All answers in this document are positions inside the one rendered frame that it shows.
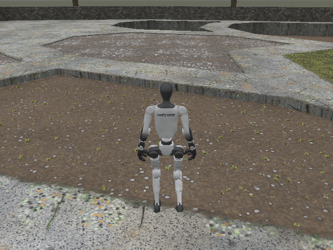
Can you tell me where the robot left foot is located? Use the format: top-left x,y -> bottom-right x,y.
153,200 -> 161,213

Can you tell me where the right robot hand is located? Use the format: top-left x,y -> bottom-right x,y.
184,148 -> 196,160

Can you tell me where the robot left upper arm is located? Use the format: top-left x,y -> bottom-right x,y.
142,105 -> 155,135

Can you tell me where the left robot forearm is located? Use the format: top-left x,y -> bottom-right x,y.
138,127 -> 148,151

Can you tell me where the robot right upper arm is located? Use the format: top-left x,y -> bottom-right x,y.
177,106 -> 190,135

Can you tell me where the left robot hand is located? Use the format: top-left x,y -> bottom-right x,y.
137,149 -> 149,161

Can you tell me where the right robot forearm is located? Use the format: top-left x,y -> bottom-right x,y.
185,127 -> 196,151

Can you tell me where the humanoid robot head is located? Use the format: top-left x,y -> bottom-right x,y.
157,83 -> 175,108

